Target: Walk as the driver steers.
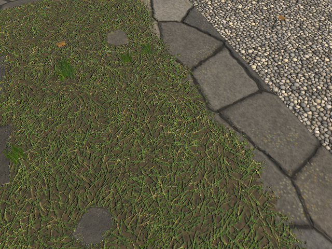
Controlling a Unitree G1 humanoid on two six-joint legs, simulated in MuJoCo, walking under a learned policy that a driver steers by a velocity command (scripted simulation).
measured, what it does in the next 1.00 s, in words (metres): walks ahead: left foot, then right foot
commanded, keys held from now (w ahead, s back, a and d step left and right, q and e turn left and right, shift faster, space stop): w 0.04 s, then no key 0.96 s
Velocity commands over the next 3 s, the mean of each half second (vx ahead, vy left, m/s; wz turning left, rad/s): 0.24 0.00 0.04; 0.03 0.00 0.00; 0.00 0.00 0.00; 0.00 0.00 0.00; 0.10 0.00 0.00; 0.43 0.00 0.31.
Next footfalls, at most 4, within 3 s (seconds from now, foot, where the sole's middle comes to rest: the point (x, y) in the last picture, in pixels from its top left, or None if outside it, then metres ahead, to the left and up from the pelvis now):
0.20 left None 0.26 0.11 -0.78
0.58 right None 0.21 -0.09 -0.78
2.96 left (171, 224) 0.59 0.06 -0.78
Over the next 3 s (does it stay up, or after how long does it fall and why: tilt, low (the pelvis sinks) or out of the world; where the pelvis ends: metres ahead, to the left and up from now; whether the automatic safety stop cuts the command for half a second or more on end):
stays up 0.48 0.02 -0.04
